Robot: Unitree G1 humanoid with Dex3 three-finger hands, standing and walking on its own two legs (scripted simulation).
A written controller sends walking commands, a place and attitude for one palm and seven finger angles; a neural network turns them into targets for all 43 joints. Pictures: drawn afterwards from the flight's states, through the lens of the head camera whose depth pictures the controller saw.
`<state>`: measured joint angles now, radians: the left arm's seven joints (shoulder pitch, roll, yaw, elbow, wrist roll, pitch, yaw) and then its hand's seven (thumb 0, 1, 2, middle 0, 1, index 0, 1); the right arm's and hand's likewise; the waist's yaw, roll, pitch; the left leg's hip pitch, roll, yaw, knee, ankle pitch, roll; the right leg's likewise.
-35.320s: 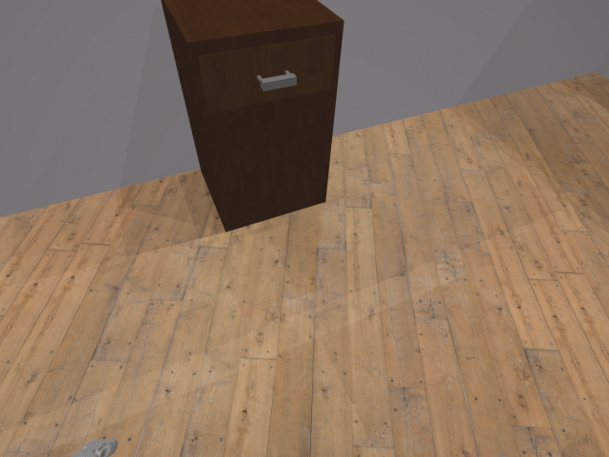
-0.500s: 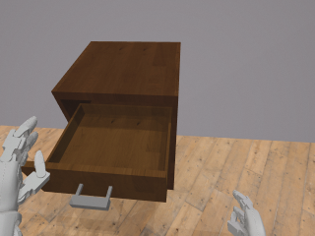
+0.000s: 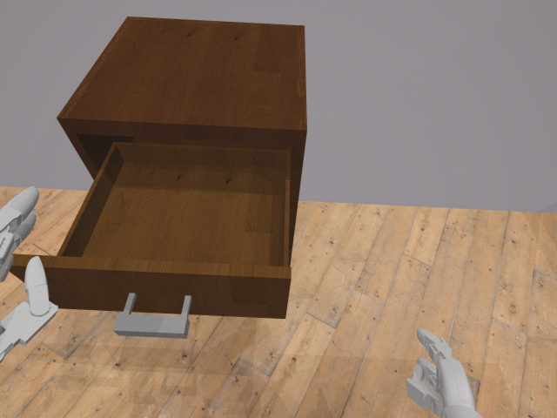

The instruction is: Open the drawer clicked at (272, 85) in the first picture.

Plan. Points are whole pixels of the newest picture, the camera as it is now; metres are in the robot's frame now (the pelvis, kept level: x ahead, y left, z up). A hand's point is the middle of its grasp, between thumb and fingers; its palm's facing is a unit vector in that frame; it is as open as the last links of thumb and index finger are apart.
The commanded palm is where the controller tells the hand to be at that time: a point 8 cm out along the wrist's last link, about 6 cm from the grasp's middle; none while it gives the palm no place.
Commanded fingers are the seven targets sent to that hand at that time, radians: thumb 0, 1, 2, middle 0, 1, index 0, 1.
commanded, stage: step back with the hand held close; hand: left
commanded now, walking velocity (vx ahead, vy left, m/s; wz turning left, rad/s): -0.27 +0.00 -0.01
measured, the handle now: (156, 312) +0.28 +0.22 -0.10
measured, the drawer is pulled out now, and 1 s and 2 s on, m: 0.30 0.30 0.30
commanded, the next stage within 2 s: stop stepping back and stand still in 1.12 s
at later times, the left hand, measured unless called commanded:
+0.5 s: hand (19, 364) +0.15 +0.24 +0.16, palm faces +0.37 -0.79 -0.49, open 7.4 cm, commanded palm +0.07 +0.28 +0.18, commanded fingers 0.00 0.90 0.90 -0.20 -0.30 -0.20 -0.30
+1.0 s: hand out of the picture +0.09 +0.18 +0.17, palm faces +0.31 -0.84 -0.44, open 7.4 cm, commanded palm +0.02 +0.23 +0.18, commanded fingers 0.00 0.90 0.90 -0.20 -0.30 -0.20 -0.30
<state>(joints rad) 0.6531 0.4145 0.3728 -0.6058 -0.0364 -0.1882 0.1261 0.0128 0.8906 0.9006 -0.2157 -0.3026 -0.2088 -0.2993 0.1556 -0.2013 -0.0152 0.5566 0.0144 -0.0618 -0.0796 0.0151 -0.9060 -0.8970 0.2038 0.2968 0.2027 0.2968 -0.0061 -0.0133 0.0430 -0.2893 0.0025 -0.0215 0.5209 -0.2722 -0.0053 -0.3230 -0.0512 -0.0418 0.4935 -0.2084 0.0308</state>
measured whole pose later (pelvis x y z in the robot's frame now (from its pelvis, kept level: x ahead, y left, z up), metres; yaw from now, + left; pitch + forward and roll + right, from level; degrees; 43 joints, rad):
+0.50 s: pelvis -0.05 -0.01 -0.01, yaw +1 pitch +2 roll +0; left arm 0.62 0.42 0.40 -0.64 -0.01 -0.22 0.17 0.01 0.89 0.90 -0.21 -0.30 -0.21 -0.30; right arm 0.20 -0.18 0.00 0.56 -0.01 -0.13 -0.08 0.01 -0.90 -0.90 0.21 0.30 0.21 0.30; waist -0.01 -0.04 0.04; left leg -0.43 0.00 -0.04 0.64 -0.25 -0.01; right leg -0.44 -0.03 -0.02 0.61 -0.21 0.02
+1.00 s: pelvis -0.12 -0.04 -0.01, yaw -2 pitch +3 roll -1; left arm 0.60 0.40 0.37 -0.67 -0.05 -0.21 0.13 0.01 0.89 0.90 -0.21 -0.30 -0.20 -0.30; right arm 0.13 -0.15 0.02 0.61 -0.01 -0.18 -0.03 0.01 -0.90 -0.90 0.21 0.30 0.21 0.30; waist 0.03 -0.03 0.04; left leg -0.43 0.09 0.02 0.57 -0.19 -0.05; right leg -0.28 0.00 -0.03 0.63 -0.35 0.03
